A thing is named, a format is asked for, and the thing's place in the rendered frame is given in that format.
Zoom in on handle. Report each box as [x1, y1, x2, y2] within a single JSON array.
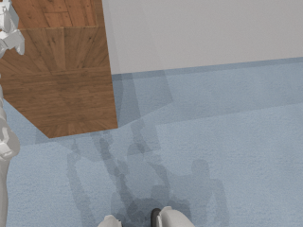
[[0, 0, 19, 29]]

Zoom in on left robot upper arm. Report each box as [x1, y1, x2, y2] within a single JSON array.
[[0, 117, 21, 227]]

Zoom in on cabinet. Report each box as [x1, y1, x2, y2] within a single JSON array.
[[0, 0, 118, 139]]

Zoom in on left robot hand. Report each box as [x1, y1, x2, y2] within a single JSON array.
[[0, 4, 25, 59]]

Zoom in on drawer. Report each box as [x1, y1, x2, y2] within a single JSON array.
[[0, 0, 97, 28]]

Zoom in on right robot foot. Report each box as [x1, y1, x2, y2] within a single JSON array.
[[151, 208, 161, 227]]

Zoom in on left robot shin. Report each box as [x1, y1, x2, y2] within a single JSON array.
[[104, 215, 116, 220]]

